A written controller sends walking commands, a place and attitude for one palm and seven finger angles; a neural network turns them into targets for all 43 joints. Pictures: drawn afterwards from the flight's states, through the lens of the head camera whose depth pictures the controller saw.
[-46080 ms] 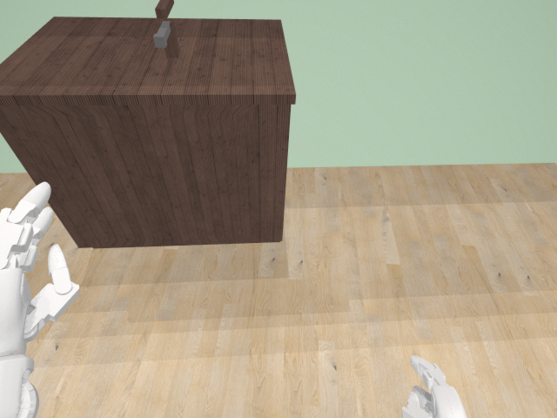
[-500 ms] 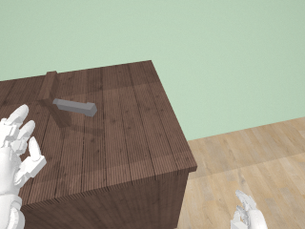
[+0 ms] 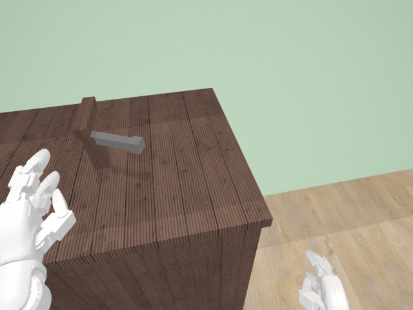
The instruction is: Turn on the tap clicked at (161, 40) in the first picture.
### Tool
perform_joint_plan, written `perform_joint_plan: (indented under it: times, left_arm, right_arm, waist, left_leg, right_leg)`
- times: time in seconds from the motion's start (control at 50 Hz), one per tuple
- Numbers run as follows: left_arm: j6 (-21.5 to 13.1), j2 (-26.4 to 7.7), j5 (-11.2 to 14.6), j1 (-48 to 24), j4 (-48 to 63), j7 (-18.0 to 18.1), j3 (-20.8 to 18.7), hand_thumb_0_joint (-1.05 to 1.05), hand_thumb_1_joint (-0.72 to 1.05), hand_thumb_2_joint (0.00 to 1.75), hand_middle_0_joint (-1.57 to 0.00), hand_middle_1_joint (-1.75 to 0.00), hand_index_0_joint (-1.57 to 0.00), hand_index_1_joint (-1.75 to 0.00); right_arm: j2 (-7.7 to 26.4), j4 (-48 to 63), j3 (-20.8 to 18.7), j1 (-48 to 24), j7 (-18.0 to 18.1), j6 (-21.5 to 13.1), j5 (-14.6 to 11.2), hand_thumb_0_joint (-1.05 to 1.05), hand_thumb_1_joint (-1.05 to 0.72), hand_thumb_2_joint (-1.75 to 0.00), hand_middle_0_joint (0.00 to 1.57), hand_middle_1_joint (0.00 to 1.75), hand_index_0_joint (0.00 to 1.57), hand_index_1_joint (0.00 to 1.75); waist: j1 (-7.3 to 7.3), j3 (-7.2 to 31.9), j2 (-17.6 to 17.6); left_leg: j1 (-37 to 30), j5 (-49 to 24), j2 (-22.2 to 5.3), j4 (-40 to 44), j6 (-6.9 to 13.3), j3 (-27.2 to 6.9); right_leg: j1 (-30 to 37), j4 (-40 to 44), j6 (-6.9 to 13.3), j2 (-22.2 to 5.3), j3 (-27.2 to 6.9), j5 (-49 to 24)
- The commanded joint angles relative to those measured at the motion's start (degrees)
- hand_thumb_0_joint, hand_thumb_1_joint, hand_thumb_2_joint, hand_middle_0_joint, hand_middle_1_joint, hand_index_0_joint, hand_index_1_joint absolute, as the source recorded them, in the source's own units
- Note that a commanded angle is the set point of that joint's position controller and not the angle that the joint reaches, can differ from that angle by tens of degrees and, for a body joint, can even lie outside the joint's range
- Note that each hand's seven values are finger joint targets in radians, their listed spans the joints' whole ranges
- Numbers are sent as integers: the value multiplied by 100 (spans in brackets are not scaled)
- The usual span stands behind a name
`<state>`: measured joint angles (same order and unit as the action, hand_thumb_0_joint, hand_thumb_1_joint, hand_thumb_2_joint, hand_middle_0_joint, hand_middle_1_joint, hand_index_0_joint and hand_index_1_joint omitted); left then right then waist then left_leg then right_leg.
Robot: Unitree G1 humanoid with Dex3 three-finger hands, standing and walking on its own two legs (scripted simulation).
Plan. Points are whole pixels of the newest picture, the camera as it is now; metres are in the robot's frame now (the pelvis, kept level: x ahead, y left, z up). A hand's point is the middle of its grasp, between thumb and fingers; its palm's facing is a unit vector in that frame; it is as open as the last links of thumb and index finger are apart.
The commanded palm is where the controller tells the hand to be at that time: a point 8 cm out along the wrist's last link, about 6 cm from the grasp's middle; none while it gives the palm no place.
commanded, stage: turn the palm inward beside the body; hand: left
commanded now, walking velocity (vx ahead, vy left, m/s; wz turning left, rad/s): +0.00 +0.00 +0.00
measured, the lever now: (136, 145) +0.41 +0.23 +0.12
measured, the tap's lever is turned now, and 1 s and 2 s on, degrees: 63 63 63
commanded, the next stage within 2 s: reach beside the lever's end, fingers flat in 0.62 s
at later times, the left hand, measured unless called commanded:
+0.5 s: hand (80, 215) +0.19 +0.22 +0.17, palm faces +0.51 -0.86 -0.11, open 7.4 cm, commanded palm +0.13 +0.26 +0.18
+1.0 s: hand (82, 205) +0.21 +0.23 +0.16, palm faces +0.53 -0.84 -0.11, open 7.4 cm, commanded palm +0.16 +0.27 +0.17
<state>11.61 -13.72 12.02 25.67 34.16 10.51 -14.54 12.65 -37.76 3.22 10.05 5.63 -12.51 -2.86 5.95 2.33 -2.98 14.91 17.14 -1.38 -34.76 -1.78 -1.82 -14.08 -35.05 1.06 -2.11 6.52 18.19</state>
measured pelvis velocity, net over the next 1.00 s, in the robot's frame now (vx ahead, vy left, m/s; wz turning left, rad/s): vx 0.01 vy -0.01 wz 0.01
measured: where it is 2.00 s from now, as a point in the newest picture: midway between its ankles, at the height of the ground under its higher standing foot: outside the picture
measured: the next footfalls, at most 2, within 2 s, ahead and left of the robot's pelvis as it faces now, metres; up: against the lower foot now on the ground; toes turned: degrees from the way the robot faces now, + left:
none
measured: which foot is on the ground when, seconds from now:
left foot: down 0.00-1.00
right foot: down 0.00-1.00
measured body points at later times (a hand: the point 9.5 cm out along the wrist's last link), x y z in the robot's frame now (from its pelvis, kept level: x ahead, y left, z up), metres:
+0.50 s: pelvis +0.01 -0.01 +0.00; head -0.03 -0.04 +0.45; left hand +0.16 +0.27 +0.18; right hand +0.22 -0.22 -0.07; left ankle +0.02 +0.14 -0.73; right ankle +0.01 -0.10 -0.73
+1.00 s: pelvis +0.01 -0.01 +0.00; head -0.01 -0.04 +0.45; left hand +0.18 +0.28 +0.17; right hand +0.22 -0.22 -0.07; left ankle +0.02 +0.14 -0.73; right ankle +0.01 -0.10 -0.73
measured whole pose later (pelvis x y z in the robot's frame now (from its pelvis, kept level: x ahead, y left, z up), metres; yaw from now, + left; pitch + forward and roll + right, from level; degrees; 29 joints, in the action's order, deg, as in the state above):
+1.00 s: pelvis +0.01 -0.01 +0.00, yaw +0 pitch -3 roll +0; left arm 14.4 -12.6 13.4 21.1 29.0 11.6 -15.7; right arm 13.2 -39.2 2.7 9.8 6.4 -13.8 -3.0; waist 5.7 1.4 -3.8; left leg 13.1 17.2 -2.2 -33.0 -2.8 -2.7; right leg -12.2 -33.5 2.0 -1.1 7.4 18.7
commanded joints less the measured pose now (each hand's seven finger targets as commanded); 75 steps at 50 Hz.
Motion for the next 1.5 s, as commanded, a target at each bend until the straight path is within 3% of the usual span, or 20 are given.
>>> perform_joint_plan:
  times: [0.0,0.28,0.3,0.4,0.44,0.52,0.58,0.6,0.64,0.74,0.8,0.88,0.92,1.02,1.1,1.18,1.2,1.28,1.3,1.48]
  left_arm:
    - [-327,-869,-40,-625,1398,145,-522,0,90,90,-20,-30,-20,-30]
    - [-52,-677,144,-598,1343,188,-450,0,90,90,-20,-30,-20,-30]
    - [-51,-743,89,-629,1353,204,-499,0,90,90,-20,-30,-20,-30]
    - [-66,-763,97,-677,1341,200,-548,0,90,90,-20,-30,-20,-30]
    - [-82,-677,120,-605,1301,190,-485,0,90,90,-20,-30,-20,-30]
    - [-150,-641,50,-652,1477,196,-409,0,90,90,-20,-30,-20,-30]
    - [-145,-663,137,-545,1363,154,-488,0,90,90,-20,-30,-20,-30]
    - [-145,-713,98,-560,1372,161,-543,0,90,90,-20,-30,-20,-30]
    - [-138,-633,127,-498,1317,150,-481,0,90,90,-20,-30,-20,-30]
    - [-122,-583,116,-638,1252,134,-426,0,90,90,-20,-30,-20,-30]
    - [-140,-748,87,-885,1100,164,-585,0,90,90,-20,-30,-20,-30]
    - [-159,-824,145,-1072,776,136,-691,0,90,90,-20,-30,-20,-30]
    - [-184,-790,57,-1387,851,149,-575,0,90,90,-20,-30,-20,-30]
    - [-227,-848,121,-1198,483,88,-755,0,90,90,-20,-30,-20,-30]
    - [-261,-961,139,-1175,403,56,-969,0,90,90,-20,-30,-20,-30]
    - [-328,-1006,203,-1402,167,35,-1024,0,90,90,-20,-29,-20,-29]
    - [-367,-1048,142,-1554,160,56,-1051,0,90,90,-20,-29,-20,-29]
    - [-509,-1014,149,-1637,15,3,-962,0,90,90,-19,-28,-19,-28]
    - [-534,-1122,124,-1688,-43,8,-1101,0,90,90,-19,-28,-19,-28]
    - [-621,-1147,184,-1950,-416,-93,-1139,0,90,90,-18,-25,-18,-25]
  right_arm:
    - [572,1005,-229,-1088,54,-407,-4,0,-90,-90,20,30,20,30]
    - [610,975,-252,-1031,72,-501,15,0,-90,-90,20,30,20,30]
    - [588,916,-242,-1078,70,-487,-16,0,-90,-90,20,30,20,30]
    - [579,928,-241,-1074,75,-483,-4,0,-90,-90,20,30,20,30]
    - [588,973,-258,-989,67,-496,11,0,-90,-90,20,30,20,30]
    - [570,969,-254,-942,34,-503,15,0,-90,-90,20,30,20,30]
    - [607,977,-282,-942,45,-510,31,0,-90,-90,20,30,20,30]
    - [581,934,-271,-985,48,-498,8,0,-90,-90,20,30,20,30]
    - [590,985,-286,-903,44,-499,20,0,-90,-90,20,30,20,30]
    - [578,975,-277,-933,55,-466,5,0,-90,-90,20,30,20,30]
    - [578,892,-275,-982,86,-467,-9,0,-90,-90,20,30,20,30]
    - [608,879,-299,-940,113,-473,9,0,-90,-90,20,30,20,30]
    - [580,874,-270,-958,112,-477,-3,0,-90,-90,20,30,20,30]
    - [607,844,-296,-896,111,-469,26,0,-90,-90,20,30,20,30]
    - [599,823,-309,-936,91,-440,8,0,-90,-90,20,30,20,30]
    - [638,806,-348,-850,117,-419,7,0,-90,-90,20,30,20,30]
    - [614,753,-328,-948,123,-414,-25,0,-90,-90,20,30,20,30]
    - [661,757,-353,-856,131,-475,24,0,-90,-90,20,30,20,30]
    - [635,705,-347,-937,144,-461,-4,0,-90,-90,20,30,20,30]
    - [671,702,-371,-891,158,-440,9,0,-90,-90,20,30,20,30]
  waist:
    - [-15,183,-36]
    - [-46,238,293]
    - [-25,163,37]
    - [-19,145,25]
    - [-38,177,318]
    - [-45,294,-79]
    - [-41,393,286]
    - [-17,336,16]
    - [-32,341,307]
    - [-53,251,258]
    - [-53,213,51]
    - [-73,241,337]
    - [-95,241,-145]
    - [-72,454,313]
    - [-13,443,20]
    - [-89,401,315]
    - [-90,304,-8]
    - [-132,449,154]
    - [-111,430,-102]
    - [-126,524,60]
  left_leg:
    - [47,-65,175,675,250,-29]
    - [-33,-516,158,514,297,-4]
    - [-59,-437,164,538,277,8]
    - [-90,-480,168,538,284,3]
    - [-70,-614,147,527,297,1]
    - [-165,-826,161,515,270,22]
    - [-188,-992,148,455,300,42]
    - [-231,-980,165,467,285,53]
    - [-175,-1063,152,468,293,38]
    - [-170,-975,159,509,290,45]
    - [-216,-854,177,537,285,42]
    - [-167,-839,171,538,306,36]
    - [-222,-724,201,610,278,30]
    - [-227,-1045,191,610,296,54]
    - [-262,-1222,180,619,263,76]
    - [-207,-1145,173,604,286,84]
    - [-251,-1031,184,650,271,81]
    - [-260,-1075,196,643,285,75]
    - [-310,-1041,193,678,271,86]
    - [-285,-1103,191,748,263,65]
  right_leg:
    - [-152,864,-61,31,-184,147]
    - [-53,937,-90,10,-248,-251]
    - [-67,974,-72,7,-262,-141]
    - [-64,992,-80,6,-269,-188]
    - [1,967,-90,14,-260,-360]
    - [36,874,-57,-5,-229,-631]
    - [143,861,-92,-1,-249,-926]
    - [123,879,-71,-2,-242,-887]
    - [161,840,-85,5,-229,-1040]
    - [111,890,-88,7,-243,-898]
    - [69,953,-85,11,-273,-699]
    - [95,999,-113,19,-316,-691]
    - [52,1014,-72,11,-308,-480]
    - [270,935,-92,32,-290,-987]
    - [337,878,-66,36,-260,-1225]
    - [265,938,-102,54,-292,-1122]
    - [197,979,-72,56,-298,-913]
    - [238,944,-81,58,-301,-1011]
    - [244,964,-56,61,-305,-932]
    - [314,966,-55,78,-286,-1010]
